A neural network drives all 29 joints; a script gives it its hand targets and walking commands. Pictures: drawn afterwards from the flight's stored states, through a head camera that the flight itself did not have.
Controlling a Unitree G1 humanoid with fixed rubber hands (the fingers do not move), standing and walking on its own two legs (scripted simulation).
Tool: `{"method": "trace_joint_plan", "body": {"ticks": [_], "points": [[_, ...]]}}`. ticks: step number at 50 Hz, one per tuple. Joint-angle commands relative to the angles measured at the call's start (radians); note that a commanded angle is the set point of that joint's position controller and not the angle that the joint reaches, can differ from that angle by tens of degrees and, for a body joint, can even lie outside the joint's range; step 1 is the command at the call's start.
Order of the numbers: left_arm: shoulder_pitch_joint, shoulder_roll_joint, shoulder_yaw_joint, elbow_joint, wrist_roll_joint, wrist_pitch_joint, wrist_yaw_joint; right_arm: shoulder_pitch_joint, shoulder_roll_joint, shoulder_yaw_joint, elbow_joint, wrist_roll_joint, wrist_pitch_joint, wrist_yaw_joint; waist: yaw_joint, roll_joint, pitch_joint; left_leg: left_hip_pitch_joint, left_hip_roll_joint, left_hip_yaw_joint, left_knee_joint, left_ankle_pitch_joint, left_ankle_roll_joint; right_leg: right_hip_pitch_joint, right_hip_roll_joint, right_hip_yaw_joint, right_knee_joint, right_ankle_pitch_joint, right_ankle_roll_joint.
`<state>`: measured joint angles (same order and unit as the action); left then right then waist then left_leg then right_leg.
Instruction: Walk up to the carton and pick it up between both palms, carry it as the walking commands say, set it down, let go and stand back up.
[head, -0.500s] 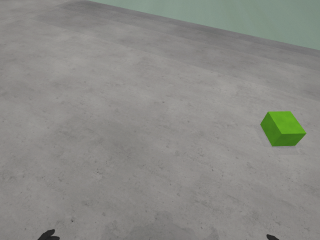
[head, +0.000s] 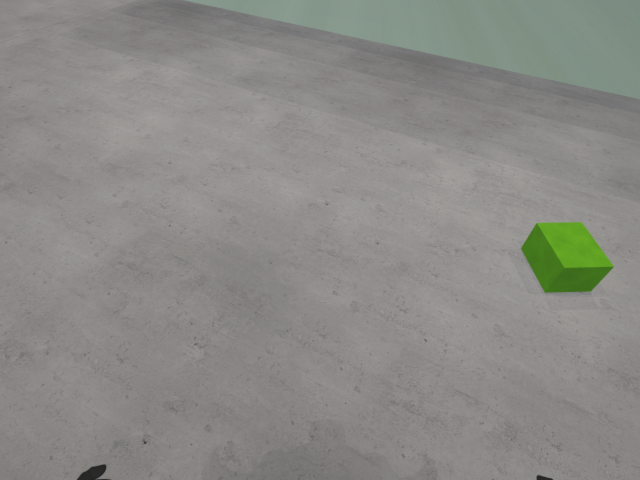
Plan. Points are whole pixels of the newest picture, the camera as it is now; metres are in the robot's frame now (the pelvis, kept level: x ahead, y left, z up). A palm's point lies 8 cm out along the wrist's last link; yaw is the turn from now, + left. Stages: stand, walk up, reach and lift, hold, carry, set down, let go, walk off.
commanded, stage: stand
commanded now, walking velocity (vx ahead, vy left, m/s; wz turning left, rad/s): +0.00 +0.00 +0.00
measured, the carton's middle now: (563, 256) +1.08 -1.00 -0.70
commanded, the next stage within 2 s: walk up in 0.38 s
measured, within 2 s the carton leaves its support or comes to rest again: neither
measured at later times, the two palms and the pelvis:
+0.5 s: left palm out of the picture +0.11 +0.31 -0.10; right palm out of the picture +0.11 -0.31 -0.10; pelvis +0.01 +0.00 +0.00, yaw +0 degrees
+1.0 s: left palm (181, 383) +0.27 +0.21 -0.08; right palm out of the picture +0.09 -0.46 -0.09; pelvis +0.08 -0.09 -0.02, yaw -20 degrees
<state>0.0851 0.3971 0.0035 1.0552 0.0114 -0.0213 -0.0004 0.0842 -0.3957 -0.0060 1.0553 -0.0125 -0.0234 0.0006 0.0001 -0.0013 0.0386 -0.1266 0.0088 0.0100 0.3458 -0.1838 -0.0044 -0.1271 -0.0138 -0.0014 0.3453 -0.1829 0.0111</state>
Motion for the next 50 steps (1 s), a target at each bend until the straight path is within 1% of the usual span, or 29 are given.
{"method": "trace_joint_plan", "body": {"ticks": [1,28,29,30,31,32,33,34,35,36,37,38,39,40,41,42,43,44,45,46,47,48,49,50], "points": [[-0.038,0.173,0.030,-0.042,0.000,-0.009,0.005,-0.039,-0.174,-0.031,-0.042,0.000,-0.009,-0.004,0.000,0.002,-0.056,0.007,0.118,-0.096,-0.058,0.100,0.032,0.003,-0.114,0.090,-0.056,0.100,-0.038],[-0.035,0.175,0.033,-0.041,0.000,-0.006,0.007,-0.036,-0.176,-0.034,-0.041,0.001,-0.005,-0.006,0.000,0.002,-0.060,0.024,0.120,-0.092,-0.063,0.140,0.030,0.022,-0.119,0.084,-0.062,0.135,-0.036],[-0.029,0.269,0.103,-0.210,0.042,0.025,-0.053,0.097,-0.329,-0.124,-0.134,-0.008,-0.028,0.000,-0.049,0.001,-0.069,0.274,0.135,-0.042,0.041,-0.217,0.090,-0.320,-0.024,0.152,0.086,-0.135,-0.090],[-0.122,0.215,0.096,-0.261,0.042,0.039,-0.096,0.200,-0.360,-0.150,-0.116,-0.033,-0.044,-0.013,-0.117,0.082,-0.034,0.312,0.290,-0.193,-0.068,-0.318,0.146,-0.507,-0.009,0.103,0.274,-0.255,-0.077],[-0.160,0.188,0.098,-0.318,0.057,0.050,-0.114,0.226,-0.400,-0.172,-0.145,-0.034,-0.057,-0.022,-0.126,0.132,-0.001,0.272,0.483,-0.311,-0.181,-0.351,0.223,-0.613,-0.064,0.081,0.479,-0.233,-0.046],[-0.096,0.201,0.111,-0.307,0.061,0.051,-0.122,0.134,-0.368,-0.172,-0.186,-0.031,-0.062,-0.025,-0.068,0.083,-0.011,0.180,0.529,-0.310,-0.193,-0.341,0.249,-0.610,-0.122,0.111,0.587,-0.218,-0.013],[-0.037,0.220,0.117,-0.296,0.051,0.051,-0.137,0.063,-0.343,-0.169,-0.229,-0.029,-0.067,-0.026,-0.029,0.074,-0.001,0.124,0.509,-0.242,-0.199,-0.334,0.231,-0.587,-0.150,0.124,0.603,-0.202,-0.005],[-0.002,0.227,0.126,-0.292,0.045,0.052,-0.152,0.020,-0.331,-0.164,-0.248,-0.030,-0.072,-0.023,-0.002,0.091,0.012,0.064,0.465,-0.142,-0.198,-0.288,0.214,-0.532,-0.165,0.115,0.596,-0.171,0.006],[0.018,0.221,0.132,-0.296,0.039,0.053,-0.168,-0.007,-0.328,-0.160,-0.261,-0.032,-0.075,-0.018,0.011,0.121,0.013,0.023,0.414,-0.047,-0.191,-0.239,0.198,-0.470,-0.163,0.084,0.571,-0.142,0.012],[0.015,0.216,0.133,-0.307,0.030,0.053,-0.178,-0.018,-0.333,-0.160,-0.269,-0.037,-0.078,-0.015,0.012,0.140,0.011,-0.021,0.371,0.041,-0.171,-0.202,0.180,-0.405,-0.159,0.054,0.517,-0.118,0.012],[-0.001,0.207,0.132,-0.320,0.021,0.051,-0.186,-0.015,-0.339,-0.159,-0.270,-0.040,-0.077,-0.012,0.007,0.140,0.005,-0.061,0.340,0.112,-0.148,-0.186,0.163,-0.336,-0.149,0.015,0.447,-0.116,0.008],[0.000,0.201,0.133,-0.326,0.016,0.049,-0.191,-0.006,-0.343,-0.157,-0.269,-0.043,-0.073,-0.008,0.006,0.130,-0.005,-0.096,0.320,0.160,-0.117,-0.198,0.153,-0.267,-0.126,-0.037,0.399,-0.116,0.003],[0.023,0.206,0.135,-0.322,0.012,0.046,-0.191,-0.005,-0.342,-0.155,-0.272,-0.045,-0.067,-0.006,0.016,0.118,-0.011,-0.130,0.308,0.181,-0.073,-0.233,0.152,-0.215,-0.092,-0.095,0.379,-0.117,-0.002],[0.053,0.214,0.137,-0.315,0.009,0.045,-0.187,-0.001,-0.341,-0.153,-0.276,-0.043,-0.060,-0.004,0.023,0.114,-0.010,-0.158,0.306,0.184,-0.027,-0.285,0.154,-0.180,-0.064,-0.136,0.366,-0.127,-0.008],[0.091,0.228,0.142,-0.310,0.010,0.042,-0.179,0.012,-0.339,-0.149,-0.280,-0.040,-0.054,-0.001,0.032,0.102,-0.009,-0.190,0.303,0.182,0.039,-0.340,0.153,-0.144,-0.042,-0.153,0.346,-0.138,-0.019],[0.157,0.245,0.149,-0.296,0.012,0.037,-0.169,0.028,-0.329,-0.143,-0.282,-0.036,-0.049,0.001,0.059,0.055,-0.024,-0.221,0.273,0.201,0.168,-0.345,0.143,-0.079,-0.011,-0.155,0.300,-0.160,-0.035],[0.294,0.294,0.168,-0.266,0.015,0.028,-0.151,0.026,-0.288,-0.129,-0.298,-0.032,-0.044,0.006,0.125,-0.080,-0.051,-0.304,0.212,0.244,0.451,-0.217,0.118,0.059,0.000,-0.086,0.222,-0.245,-0.078],[0.409,0.409,0.197,-0.270,0.018,0.018,-0.130,0.008,-0.205,-0.098,-0.357,-0.010,-0.049,0.014,0.182,-0.399,-0.045,-0.595,0.033,0.260,0.816,-0.418,0.050,0.145,-0.242,0.453,-0.059,-0.464,-0.221],[0.293,0.454,0.189,-0.330,-0.005,0.012,-0.118,0.000,-0.241,-0.091,-0.388,0.005,-0.050,0.013,0.116,-0.300,-0.065,-0.659,0.047,0.029,0.877,-0.435,0.028,0.092,-0.345,0.779,-0.180,-0.592,-0.297],[0.239,0.421,0.187,-0.355,-0.011,0.010,-0.109,0.006,-0.300,-0.108,-0.371,0.016,-0.055,0.013,0.088,-0.146,-0.036,-0.601,0.095,-0.041,0.834,-0.359,0.041,0.040,-0.322,0.680,-0.177,-0.628,-0.294],[0.199,0.390,0.178,-0.371,-0.002,0.006,-0.101,0.052,-0.318,-0.119,-0.351,0.013,-0.064,0.017,0.052,-0.102,-0.020,-0.541,0.115,-0.033,0.775,-0.310,0.038,-0.030,-0.281,0.570,-0.140,-0.561,-0.271],[0.157,0.369,0.171,-0.384,0.006,0.003,-0.096,0.106,-0.323,-0.122,-0.333,0.010,-0.073,0.015,0.020,-0.128,-0.013,-0.473,0.116,-0.023,0.670,-0.332,0.030,-0.086,-0.232,0.459,-0.107,-0.462,-0.243],[0.136,0.348,0.163,-0.392,0.017,0.001,-0.098,0.159,-0.321,-0.124,-0.309,0.005,-0.077,0.015,0.006,-0.152,-0.017,-0.389,0.094,-0.001,0.579,-0.349,0.022,-0.135,-0.184,0.378,-0.075,-0.360,-0.233],[0.151,0.328,0.158,-0.393,0.021,-0.001,-0.105,0.190,-0.307,-0.122,-0.301,0.001,-0.078,0.016,0.010,-0.173,-0.025,-0.336,0.073,0.020,0.521,-0.338,0.019,-0.151,-0.161,0.346,-0.058,-0.305,-0.239]]}}
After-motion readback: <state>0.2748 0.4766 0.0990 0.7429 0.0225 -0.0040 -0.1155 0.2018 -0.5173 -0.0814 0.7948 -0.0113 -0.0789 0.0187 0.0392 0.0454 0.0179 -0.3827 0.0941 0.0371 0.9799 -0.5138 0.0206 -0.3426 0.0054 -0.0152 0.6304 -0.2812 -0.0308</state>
